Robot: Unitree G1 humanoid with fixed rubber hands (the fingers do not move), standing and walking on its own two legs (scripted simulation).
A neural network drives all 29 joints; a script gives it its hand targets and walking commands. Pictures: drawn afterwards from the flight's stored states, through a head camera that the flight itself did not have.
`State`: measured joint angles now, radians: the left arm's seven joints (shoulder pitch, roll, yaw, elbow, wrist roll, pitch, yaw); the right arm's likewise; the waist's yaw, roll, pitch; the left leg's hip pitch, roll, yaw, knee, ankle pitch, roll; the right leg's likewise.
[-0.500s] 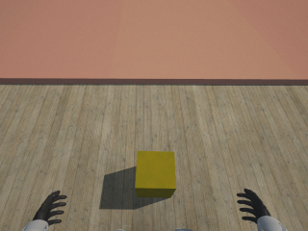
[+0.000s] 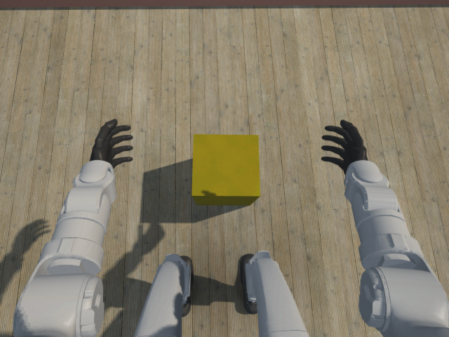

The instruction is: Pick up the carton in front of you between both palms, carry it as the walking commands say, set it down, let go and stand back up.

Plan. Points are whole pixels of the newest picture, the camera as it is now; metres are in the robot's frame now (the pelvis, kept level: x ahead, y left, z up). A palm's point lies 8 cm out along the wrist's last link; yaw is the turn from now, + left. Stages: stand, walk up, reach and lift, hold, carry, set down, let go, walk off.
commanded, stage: reach and lift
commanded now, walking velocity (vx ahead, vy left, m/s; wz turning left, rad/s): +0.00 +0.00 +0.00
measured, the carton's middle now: (224, 173) +0.50 -0.03 -0.55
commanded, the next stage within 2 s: none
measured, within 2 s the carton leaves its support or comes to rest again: neither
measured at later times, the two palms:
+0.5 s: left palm (144, 128) +0.52 +0.16 -0.18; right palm (311, 130) +0.51 -0.22 -0.18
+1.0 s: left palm (164, 162) +0.51 +0.16 -0.42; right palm (286, 164) +0.49 -0.22 -0.41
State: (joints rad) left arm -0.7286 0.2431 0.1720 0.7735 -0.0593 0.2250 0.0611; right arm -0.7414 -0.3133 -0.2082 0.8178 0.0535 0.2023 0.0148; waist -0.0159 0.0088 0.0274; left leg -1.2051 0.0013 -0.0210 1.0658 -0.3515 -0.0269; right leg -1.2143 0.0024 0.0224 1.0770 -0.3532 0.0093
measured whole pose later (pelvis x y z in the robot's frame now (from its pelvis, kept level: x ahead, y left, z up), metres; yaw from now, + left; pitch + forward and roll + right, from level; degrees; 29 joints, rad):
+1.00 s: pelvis -0.04 +0.01 -0.26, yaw +0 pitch +44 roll +1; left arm -1.36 0.31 0.15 1.00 -0.16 0.12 0.15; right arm -1.36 -0.39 -0.17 1.05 0.17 0.10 -0.06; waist -0.03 0.02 0.18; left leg -2.24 -0.06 -0.04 2.00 -0.53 -0.06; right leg -2.25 0.05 0.06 2.00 -0.53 0.05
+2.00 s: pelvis -0.04 +0.00 -0.31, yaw +1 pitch +37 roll +1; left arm -1.45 0.21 0.27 1.03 -0.04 0.16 0.14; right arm -1.48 -0.31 -0.19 1.08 0.07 0.17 -0.05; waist -0.05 0.04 0.36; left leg -2.26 -0.08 -0.05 2.21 -0.59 -0.07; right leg -2.27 0.02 0.04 2.22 -0.59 0.03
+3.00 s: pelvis -0.01 +0.01 -0.09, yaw -2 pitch +37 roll +1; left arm -0.79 -0.09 0.43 0.62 0.19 0.35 0.06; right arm -0.81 0.03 -0.41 0.65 -0.21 0.38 -0.02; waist -0.02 0.02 -0.23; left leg -1.62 -0.11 -0.11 1.48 -0.51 -0.06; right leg -1.64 0.09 0.11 1.47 -0.48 0.06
